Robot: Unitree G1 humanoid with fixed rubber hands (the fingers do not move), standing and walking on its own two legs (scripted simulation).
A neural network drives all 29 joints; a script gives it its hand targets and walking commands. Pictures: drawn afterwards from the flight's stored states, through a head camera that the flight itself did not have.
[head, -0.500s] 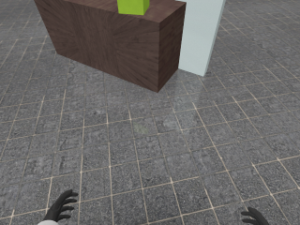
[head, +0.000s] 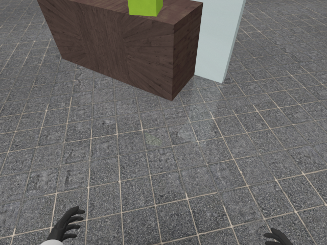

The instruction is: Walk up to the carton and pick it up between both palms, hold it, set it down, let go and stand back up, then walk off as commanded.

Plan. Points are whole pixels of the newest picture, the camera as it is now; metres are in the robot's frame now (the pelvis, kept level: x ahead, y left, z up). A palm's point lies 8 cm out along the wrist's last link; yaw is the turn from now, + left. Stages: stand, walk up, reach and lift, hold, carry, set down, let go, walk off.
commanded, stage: stand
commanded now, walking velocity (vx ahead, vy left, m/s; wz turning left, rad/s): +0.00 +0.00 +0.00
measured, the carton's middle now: out of the picture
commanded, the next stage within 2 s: walk up in 0.08 s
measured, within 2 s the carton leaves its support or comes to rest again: neither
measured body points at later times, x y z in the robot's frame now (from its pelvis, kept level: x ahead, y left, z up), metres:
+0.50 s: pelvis +0.02 +0.03 -0.01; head +0.03 +0.03 +0.44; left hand +0.11 +0.36 -0.08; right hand +0.16 -0.29 -0.10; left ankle +0.03 +0.13 -0.71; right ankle +0.00 -0.12 -0.71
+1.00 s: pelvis +0.18 +0.06 -0.01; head +0.19 +0.03 +0.44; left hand +0.32 +0.36 -0.08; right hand +0.24 -0.26 -0.12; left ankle +0.06 +0.13 -0.68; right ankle +0.28 -0.04 -0.71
